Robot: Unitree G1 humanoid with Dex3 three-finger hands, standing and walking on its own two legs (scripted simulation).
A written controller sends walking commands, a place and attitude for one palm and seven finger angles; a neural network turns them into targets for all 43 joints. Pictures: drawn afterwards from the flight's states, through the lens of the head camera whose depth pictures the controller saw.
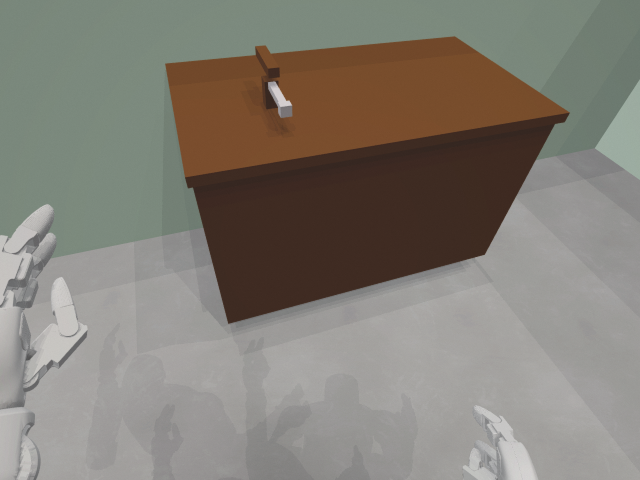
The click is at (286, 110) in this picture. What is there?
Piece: tap's lever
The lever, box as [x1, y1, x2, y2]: [278, 101, 291, 117]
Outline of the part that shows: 278,102 278,113 280,116 291,116 291,104 289,101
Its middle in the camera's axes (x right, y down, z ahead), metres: -0.09 -0.30 +0.90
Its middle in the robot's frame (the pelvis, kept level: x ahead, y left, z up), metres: +0.88 +0.14 +0.02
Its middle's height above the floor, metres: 0.80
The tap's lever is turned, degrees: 0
